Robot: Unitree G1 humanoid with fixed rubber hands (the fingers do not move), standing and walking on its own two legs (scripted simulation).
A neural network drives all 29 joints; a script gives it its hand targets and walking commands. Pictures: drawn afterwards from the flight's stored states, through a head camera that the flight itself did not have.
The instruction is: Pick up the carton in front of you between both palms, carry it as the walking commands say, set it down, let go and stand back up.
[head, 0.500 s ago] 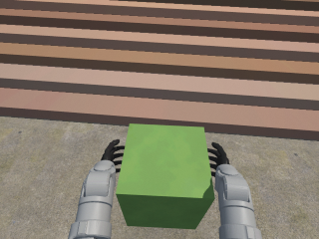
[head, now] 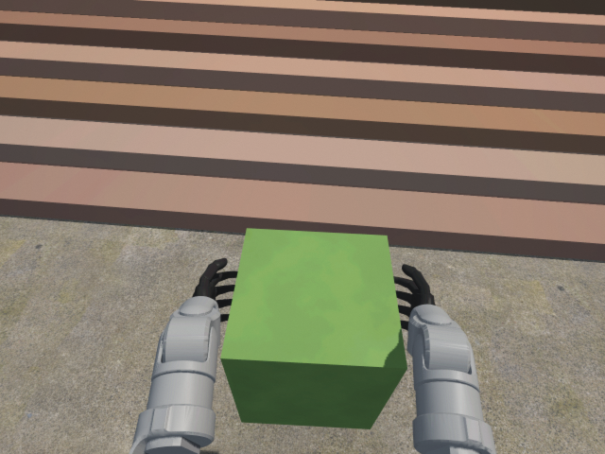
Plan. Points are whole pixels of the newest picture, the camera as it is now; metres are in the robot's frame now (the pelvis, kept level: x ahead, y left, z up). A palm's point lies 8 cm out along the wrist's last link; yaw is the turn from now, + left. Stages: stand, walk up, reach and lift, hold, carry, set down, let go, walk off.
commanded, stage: hold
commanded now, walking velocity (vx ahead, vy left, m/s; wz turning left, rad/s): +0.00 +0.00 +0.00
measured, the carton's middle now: (311, 333) +0.30 +0.00 -0.03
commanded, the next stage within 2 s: carry in 0.80 s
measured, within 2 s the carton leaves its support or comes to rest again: neither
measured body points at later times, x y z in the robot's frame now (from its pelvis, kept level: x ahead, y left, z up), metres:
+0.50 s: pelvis +0.01 +0.00 +0.00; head -0.04 +0.00 +0.45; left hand +0.30 +0.15 +0.04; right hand +0.31 -0.15 +0.04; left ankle +0.02 +0.13 -0.75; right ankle +0.02 -0.13 -0.75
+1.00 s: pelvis +0.02 +0.00 -0.01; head -0.01 -0.01 +0.44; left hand +0.32 +0.15 +0.05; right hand +0.33 -0.16 +0.05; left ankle +0.02 +0.14 -0.74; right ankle +0.01 -0.14 -0.74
